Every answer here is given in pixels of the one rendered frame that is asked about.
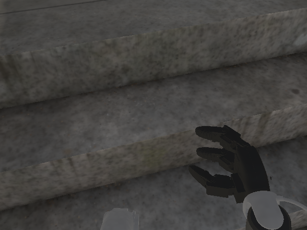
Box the robot right hand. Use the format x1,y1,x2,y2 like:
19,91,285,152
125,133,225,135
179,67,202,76
188,125,272,203

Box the robot right forearm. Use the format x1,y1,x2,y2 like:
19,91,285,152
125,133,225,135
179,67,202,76
243,191,292,230

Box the left robot thigh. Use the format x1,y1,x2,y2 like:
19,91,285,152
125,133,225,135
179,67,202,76
100,208,139,230

